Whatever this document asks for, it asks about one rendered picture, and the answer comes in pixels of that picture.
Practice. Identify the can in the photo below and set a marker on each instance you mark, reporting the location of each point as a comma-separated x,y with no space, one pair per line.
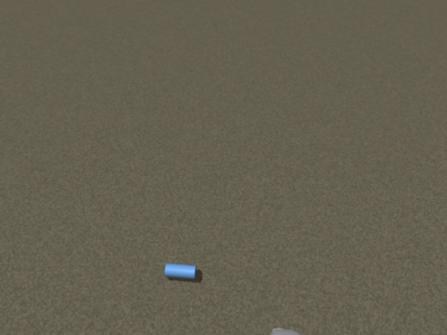
180,271

